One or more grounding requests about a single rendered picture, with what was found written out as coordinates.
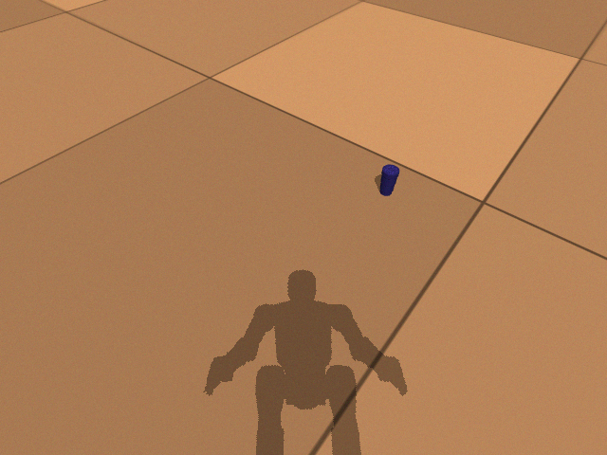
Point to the cup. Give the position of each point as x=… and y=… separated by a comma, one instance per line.
x=388, y=179

